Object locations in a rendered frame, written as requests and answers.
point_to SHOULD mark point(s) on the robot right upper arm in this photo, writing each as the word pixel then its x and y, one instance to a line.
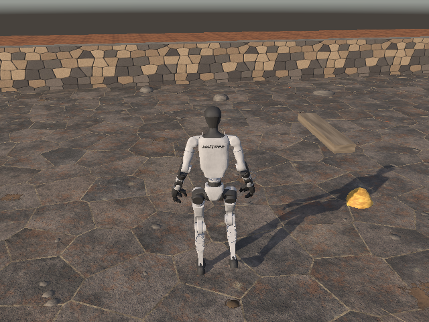
pixel 238 152

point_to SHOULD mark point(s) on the right robot forearm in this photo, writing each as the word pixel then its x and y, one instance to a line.
pixel 246 176

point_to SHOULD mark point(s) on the left robot forearm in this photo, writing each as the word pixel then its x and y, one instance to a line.
pixel 180 179

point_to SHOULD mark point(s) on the robot left upper arm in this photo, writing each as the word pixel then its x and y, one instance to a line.
pixel 188 153

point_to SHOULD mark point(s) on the robot left shin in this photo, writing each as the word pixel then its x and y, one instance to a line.
pixel 199 242

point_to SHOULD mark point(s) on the robot left thigh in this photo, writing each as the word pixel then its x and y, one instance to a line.
pixel 198 200

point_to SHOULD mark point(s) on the robot left hand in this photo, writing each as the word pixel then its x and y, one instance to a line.
pixel 176 193

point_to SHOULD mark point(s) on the robot right hand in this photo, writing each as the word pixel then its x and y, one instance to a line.
pixel 245 188

